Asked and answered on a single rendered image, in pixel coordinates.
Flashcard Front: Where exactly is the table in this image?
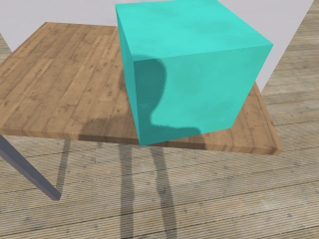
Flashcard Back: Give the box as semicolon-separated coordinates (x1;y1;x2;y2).
0;22;284;201

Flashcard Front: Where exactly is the carton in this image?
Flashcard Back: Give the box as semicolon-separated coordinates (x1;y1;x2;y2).
115;0;274;146

